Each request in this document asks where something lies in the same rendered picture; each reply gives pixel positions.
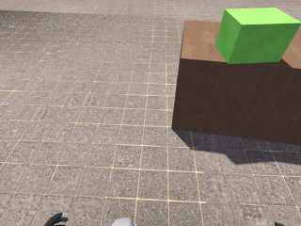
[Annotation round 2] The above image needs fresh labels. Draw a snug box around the robot left hand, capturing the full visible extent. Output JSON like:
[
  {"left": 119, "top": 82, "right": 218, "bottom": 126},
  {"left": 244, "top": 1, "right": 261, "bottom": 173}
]
[{"left": 43, "top": 212, "right": 69, "bottom": 226}]

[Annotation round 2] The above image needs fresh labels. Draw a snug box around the pedestal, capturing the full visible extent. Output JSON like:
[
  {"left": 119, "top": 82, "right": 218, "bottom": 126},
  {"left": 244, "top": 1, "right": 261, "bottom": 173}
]
[{"left": 171, "top": 20, "right": 301, "bottom": 146}]

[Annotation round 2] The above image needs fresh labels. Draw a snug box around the carton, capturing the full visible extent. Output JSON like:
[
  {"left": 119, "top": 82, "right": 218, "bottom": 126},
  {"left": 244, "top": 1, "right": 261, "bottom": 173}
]
[{"left": 215, "top": 8, "right": 301, "bottom": 64}]

